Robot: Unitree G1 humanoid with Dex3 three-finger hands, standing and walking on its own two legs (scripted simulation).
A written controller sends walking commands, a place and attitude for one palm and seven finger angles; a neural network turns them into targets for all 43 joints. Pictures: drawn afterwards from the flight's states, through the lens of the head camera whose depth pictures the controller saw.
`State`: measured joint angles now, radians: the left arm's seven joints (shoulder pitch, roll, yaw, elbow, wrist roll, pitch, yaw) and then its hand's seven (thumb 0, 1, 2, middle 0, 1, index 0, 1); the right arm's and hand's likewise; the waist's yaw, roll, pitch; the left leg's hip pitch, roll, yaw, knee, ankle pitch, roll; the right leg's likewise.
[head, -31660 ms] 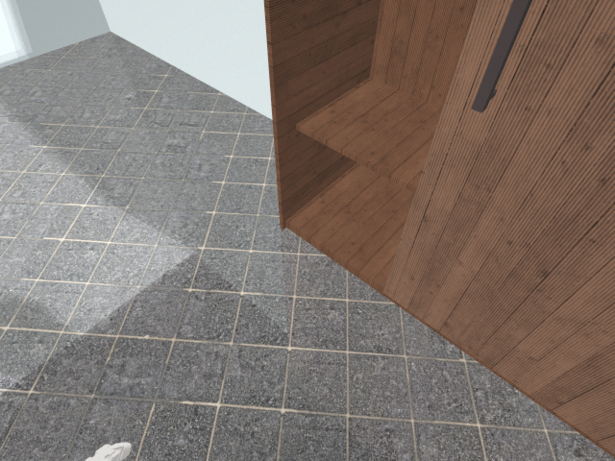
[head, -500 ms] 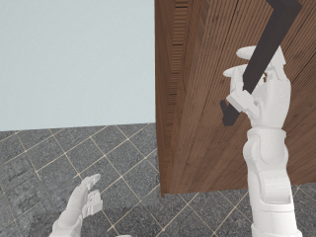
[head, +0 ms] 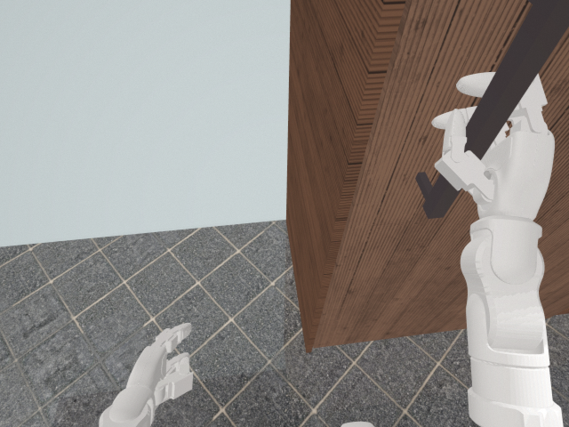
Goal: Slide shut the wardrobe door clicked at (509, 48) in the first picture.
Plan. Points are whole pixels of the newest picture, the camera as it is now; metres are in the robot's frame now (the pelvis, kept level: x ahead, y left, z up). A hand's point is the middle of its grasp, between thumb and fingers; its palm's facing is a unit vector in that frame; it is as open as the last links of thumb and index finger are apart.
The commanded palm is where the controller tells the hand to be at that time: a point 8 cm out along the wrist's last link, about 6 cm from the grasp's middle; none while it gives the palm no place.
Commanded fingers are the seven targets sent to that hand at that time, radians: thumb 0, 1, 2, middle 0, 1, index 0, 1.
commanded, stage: stop walking and hold the door there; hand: right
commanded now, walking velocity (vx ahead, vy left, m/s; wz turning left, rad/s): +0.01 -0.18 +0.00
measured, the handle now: (469, 120) +0.36 -0.21 +0.24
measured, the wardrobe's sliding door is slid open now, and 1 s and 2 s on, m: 0.00 0.00 0.00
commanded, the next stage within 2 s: loosen the grip on the handle in 1.04 s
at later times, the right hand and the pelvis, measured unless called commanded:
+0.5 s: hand (453, 156) +0.33 -0.19 +0.23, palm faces +0.22 +0.97 -0.12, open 5.8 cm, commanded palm +0.29 -0.22 +0.23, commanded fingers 0.00 -0.90 -0.90 0.45 1.40 0.45 1.40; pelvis +0.00 -0.02 +0.02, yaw +5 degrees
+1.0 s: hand (452, 156) +0.33 -0.18 +0.23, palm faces +0.16 +0.99 -0.06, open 5.8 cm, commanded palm +0.29 -0.21 +0.23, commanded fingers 0.00 -0.90 -0.90 0.45 1.40 0.45 1.40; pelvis +0.01 -0.05 +0.02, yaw +5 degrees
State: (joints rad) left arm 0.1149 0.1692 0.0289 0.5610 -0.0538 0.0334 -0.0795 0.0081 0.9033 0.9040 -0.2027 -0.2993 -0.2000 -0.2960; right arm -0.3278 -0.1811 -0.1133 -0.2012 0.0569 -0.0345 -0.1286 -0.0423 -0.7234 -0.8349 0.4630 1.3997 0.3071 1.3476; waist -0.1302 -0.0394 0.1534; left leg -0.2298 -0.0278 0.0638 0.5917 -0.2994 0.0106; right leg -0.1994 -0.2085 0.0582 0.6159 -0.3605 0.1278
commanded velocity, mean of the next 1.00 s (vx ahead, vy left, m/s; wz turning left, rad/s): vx -0.01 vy -0.04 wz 0.00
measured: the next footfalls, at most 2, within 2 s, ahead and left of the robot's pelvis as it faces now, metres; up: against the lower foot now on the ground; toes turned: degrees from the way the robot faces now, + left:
right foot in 0.20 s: +0.04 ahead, -0.14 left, +0.00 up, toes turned -1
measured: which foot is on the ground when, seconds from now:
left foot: down 0.00-1.00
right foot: down 0.00-0.06, up 0.08-0.18, down 0.20-1.00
